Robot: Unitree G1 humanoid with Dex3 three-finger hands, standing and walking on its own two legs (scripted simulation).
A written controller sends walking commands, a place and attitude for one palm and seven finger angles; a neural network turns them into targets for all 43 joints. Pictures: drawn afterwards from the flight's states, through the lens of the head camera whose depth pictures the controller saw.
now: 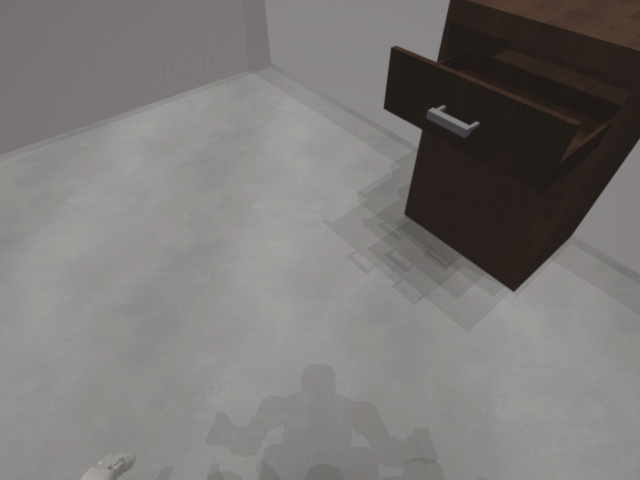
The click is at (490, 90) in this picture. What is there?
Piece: drawer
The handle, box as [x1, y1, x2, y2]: [426, 105, 479, 137]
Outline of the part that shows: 427,111 427,118 464,137 468,135 470,131 479,124 479,122 476,121 468,125 444,113 442,111 445,109 445,106 443,105 436,109 431,108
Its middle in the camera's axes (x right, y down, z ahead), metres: +0.33 -0.30 +0.97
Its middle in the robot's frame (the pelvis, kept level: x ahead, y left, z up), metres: +0.94 -0.29 -0.04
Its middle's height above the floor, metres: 0.73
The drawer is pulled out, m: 0.27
